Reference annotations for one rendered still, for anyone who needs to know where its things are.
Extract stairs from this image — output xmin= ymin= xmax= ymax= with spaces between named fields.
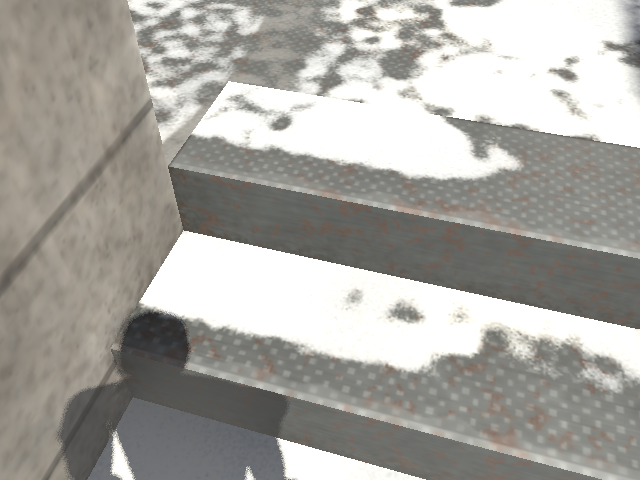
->
xmin=87 ymin=166 xmax=640 ymax=480

